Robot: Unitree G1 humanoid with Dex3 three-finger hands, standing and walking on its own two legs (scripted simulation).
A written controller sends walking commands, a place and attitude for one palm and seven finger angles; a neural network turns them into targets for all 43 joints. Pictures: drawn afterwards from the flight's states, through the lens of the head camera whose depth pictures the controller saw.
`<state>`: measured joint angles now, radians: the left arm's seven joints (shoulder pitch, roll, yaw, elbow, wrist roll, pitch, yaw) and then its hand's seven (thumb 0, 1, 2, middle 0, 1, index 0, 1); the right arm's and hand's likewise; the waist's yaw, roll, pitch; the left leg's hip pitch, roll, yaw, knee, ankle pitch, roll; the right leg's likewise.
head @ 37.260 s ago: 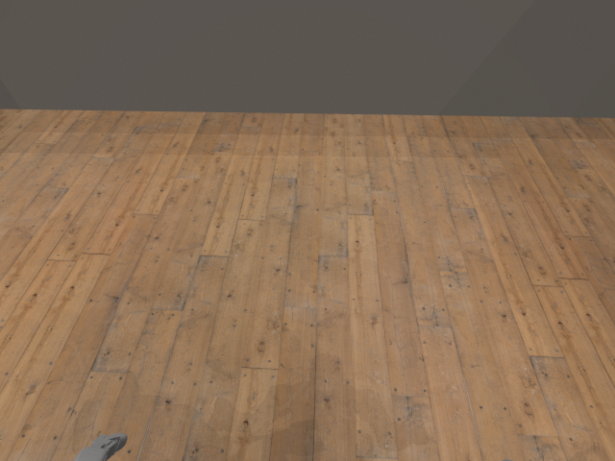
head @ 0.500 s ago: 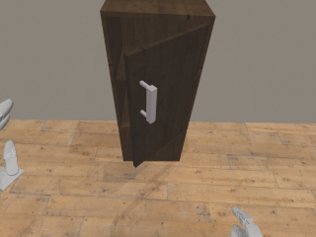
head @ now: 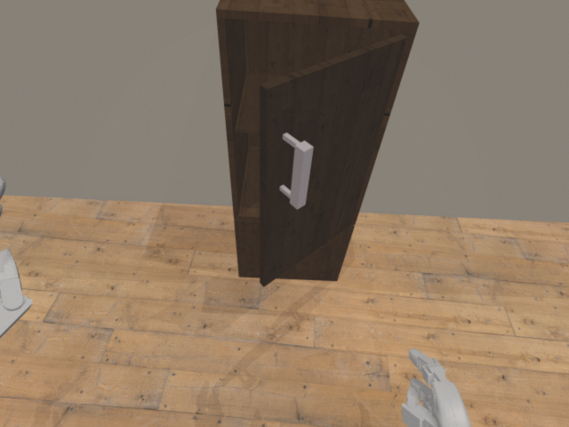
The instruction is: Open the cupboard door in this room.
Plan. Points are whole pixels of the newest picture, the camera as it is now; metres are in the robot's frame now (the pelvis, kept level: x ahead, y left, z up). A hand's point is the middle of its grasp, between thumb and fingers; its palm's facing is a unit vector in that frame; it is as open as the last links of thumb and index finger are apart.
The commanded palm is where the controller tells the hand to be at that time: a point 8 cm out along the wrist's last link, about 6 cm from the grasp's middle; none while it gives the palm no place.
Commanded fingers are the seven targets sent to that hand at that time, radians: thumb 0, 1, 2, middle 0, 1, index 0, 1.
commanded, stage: stop stepping back and stand still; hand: left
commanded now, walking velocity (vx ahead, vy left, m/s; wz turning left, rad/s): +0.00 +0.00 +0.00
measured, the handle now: (293, 171) +0.55 +0.02 +0.04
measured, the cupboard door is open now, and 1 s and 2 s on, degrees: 42 42 42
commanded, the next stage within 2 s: let the arm hang, fingers relaxed in 0.14 s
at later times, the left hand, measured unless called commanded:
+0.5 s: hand out of the picture +0.10 +0.19 -0.15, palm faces -0.04 -0.97 -0.23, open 7.4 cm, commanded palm none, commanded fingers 0.00 0.90 0.90 -0.20 -0.30 -0.20 -0.30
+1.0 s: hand out of the picture -0.06 +0.17 -0.18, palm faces +0.08 -0.97 -0.22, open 7.3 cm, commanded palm none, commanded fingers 0.00 0.90 0.90 -0.20 -0.30 -0.20 -0.30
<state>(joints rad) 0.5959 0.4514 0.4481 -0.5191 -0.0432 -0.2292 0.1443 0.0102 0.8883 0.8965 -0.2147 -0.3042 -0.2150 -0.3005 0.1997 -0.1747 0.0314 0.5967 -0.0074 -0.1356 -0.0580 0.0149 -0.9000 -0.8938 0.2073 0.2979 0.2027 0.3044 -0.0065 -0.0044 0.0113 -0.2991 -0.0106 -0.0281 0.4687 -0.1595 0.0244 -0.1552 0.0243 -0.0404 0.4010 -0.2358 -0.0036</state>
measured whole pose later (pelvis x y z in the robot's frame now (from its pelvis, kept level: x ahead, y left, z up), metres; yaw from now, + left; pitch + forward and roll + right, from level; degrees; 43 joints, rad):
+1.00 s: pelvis +0.00 -0.01 +0.00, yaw +2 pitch -2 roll -1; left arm 0.35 0.16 0.01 1.16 0.01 0.01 0.03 0.00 0.91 0.90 -0.20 -0.30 -0.20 -0.30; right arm 0.28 -0.13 0.01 1.13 -0.02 0.03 -0.02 0.02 -0.92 -0.89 0.20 0.30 0.20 0.30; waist 0.00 0.03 0.05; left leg -0.27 -0.05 -0.06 0.46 -0.15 0.02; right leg -0.15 -0.01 -0.08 0.46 -0.28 -0.01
